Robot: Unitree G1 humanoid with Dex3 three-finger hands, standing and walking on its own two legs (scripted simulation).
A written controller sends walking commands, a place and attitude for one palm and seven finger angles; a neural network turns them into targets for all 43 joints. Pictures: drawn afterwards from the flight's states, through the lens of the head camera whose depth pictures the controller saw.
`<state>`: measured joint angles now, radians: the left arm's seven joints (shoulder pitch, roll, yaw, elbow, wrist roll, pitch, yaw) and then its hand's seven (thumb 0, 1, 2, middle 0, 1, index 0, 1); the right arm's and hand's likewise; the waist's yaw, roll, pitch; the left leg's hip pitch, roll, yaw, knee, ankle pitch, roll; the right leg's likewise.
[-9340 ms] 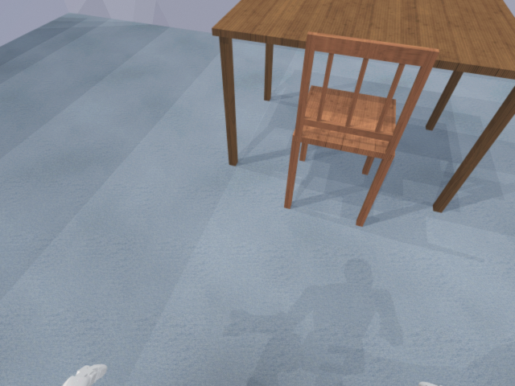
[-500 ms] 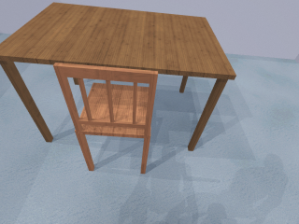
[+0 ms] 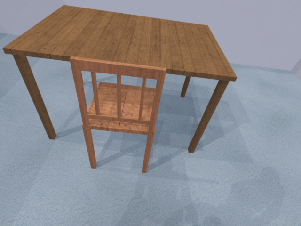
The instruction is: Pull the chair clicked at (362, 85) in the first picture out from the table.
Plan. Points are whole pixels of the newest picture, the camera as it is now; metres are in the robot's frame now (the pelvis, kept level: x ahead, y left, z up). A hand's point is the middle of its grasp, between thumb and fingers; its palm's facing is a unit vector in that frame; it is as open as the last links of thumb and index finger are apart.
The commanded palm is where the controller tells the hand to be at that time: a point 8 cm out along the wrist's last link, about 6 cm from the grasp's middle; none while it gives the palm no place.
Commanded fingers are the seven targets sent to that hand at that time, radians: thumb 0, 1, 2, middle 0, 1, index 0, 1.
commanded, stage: come to a stop and stand still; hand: left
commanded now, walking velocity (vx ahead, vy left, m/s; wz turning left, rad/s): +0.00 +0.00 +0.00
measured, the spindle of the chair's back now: (119, 97) +0.68 +0.17 -0.08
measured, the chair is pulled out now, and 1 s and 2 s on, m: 0.00 0.00 0.00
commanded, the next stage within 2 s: look again from close up in 1.00 s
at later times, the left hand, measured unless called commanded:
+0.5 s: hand out of the picture -0.03 +0.18 -0.16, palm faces -0.03 -0.98 -0.17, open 7.3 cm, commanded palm none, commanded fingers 0.00 0.90 0.90 -0.20 -0.30 -0.20 -0.30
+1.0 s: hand out of the picture -0.09 +0.13 -0.16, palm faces +0.00 -0.99 -0.11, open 7.4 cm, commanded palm none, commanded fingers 0.00 0.90 0.90 -0.20 -0.30 -0.20 -0.30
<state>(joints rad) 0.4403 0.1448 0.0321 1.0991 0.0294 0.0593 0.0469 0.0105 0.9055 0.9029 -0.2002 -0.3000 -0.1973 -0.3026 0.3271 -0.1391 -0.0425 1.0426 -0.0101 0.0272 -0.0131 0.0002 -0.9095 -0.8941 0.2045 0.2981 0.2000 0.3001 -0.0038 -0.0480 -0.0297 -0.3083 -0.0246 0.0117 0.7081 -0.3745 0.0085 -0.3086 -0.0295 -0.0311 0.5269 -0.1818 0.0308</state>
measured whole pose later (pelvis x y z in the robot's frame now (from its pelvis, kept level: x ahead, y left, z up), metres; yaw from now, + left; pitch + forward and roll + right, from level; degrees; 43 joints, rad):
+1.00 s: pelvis -0.04 +0.00 +0.02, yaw -2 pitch -1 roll -1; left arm 0.42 0.09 -0.03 1.12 0.01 -0.02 0.04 0.01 0.91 0.90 -0.20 -0.30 -0.20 -0.30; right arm 0.28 -0.14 0.01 1.13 0.00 0.00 -0.03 0.01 -0.92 -0.89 0.20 0.30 0.20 0.30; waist 0.00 -0.02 0.01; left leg -0.27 -0.04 0.05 0.41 -0.14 0.07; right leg -0.13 0.02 0.00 0.41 -0.27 -0.01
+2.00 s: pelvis -0.01 -0.01 +0.02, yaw -2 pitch -1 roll +0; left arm 0.38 0.11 -0.02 1.12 0.01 -0.02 0.04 0.01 0.91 0.90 -0.20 -0.30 -0.20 -0.30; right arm 0.29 -0.14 0.02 1.15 -0.01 -0.02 -0.04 0.01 -0.92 -0.89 0.20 0.30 0.20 0.30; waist 0.00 -0.03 0.01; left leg -0.21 -0.05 0.05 0.41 -0.18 0.06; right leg -0.08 0.01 0.01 0.41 -0.32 -0.01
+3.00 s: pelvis +0.23 -0.10 +0.01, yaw +0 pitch +2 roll +1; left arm 0.27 0.19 0.05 1.03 0.03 0.00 -0.01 0.02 0.93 0.90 -0.20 -0.30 -0.19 -0.30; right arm 0.28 -0.15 -0.05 1.04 -0.04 -0.03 -0.02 0.00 -0.92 -0.89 0.21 0.30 0.20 0.30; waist -0.03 -0.01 0.01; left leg -0.23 0.05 0.12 0.49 -0.28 0.00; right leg -0.40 -0.08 -0.07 0.64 -0.26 0.01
